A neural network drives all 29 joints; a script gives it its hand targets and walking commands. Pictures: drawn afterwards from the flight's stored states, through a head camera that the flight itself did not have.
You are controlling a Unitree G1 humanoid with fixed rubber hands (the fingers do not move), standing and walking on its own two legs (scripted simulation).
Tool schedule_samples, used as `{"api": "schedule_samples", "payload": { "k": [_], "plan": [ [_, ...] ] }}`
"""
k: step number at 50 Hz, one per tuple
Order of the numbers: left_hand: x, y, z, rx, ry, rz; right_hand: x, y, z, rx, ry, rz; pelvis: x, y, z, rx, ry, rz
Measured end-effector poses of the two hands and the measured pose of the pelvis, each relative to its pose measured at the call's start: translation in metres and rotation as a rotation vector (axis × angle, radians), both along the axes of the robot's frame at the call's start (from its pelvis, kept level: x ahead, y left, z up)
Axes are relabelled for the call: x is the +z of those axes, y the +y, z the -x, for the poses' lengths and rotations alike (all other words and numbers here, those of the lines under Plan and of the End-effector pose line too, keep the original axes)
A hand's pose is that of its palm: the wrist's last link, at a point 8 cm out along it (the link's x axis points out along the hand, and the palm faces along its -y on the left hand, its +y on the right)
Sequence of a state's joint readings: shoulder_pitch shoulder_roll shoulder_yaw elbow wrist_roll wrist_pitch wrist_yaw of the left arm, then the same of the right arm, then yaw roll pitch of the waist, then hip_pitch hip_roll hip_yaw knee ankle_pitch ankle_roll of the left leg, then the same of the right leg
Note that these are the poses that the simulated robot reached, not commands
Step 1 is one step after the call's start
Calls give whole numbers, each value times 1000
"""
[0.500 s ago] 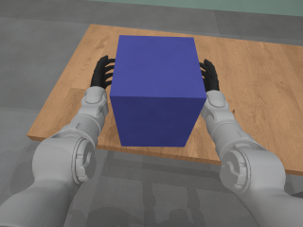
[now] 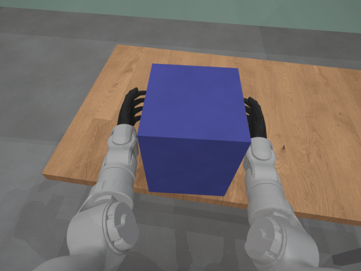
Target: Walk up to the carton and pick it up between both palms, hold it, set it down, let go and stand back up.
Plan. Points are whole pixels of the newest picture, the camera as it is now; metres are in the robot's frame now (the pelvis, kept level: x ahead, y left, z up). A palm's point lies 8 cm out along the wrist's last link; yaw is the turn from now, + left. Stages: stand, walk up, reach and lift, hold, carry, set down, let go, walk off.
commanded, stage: reach and lift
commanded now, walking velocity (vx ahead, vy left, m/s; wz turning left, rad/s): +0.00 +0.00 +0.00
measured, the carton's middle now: (190, 134) +0.43 -0.02 +0.03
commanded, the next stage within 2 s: none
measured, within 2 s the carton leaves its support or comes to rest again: leaves its support in 1.40 s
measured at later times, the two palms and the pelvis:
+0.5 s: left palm (123, 126) +0.42 +0.13 +0.08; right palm (253, 135) +0.39 -0.16 +0.07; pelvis +0.00 +0.00 +0.00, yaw +1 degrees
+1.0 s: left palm (123, 126) +0.42 +0.14 +0.08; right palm (252, 135) +0.39 -0.15 +0.07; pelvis +0.00 +0.00 +0.00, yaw +2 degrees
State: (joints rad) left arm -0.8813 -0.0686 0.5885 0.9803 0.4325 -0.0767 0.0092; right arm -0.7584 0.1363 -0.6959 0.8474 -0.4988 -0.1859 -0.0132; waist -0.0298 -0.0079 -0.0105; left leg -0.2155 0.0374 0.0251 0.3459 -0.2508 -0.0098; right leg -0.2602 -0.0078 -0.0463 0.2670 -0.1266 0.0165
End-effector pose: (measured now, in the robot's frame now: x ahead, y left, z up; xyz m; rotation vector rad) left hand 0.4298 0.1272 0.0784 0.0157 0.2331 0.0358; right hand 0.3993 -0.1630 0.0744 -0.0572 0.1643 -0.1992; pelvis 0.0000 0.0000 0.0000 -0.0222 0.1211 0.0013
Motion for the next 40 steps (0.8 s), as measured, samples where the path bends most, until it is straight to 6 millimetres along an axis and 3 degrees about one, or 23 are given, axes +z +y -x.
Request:
{"api": "schedule_samples", "payload": {
  "k": [40],
  "plan": [
    [1,8,11,15,19,-13,-1,8,5,16,0,-21,2,1,3,27,-14,-4]
  ]
}}
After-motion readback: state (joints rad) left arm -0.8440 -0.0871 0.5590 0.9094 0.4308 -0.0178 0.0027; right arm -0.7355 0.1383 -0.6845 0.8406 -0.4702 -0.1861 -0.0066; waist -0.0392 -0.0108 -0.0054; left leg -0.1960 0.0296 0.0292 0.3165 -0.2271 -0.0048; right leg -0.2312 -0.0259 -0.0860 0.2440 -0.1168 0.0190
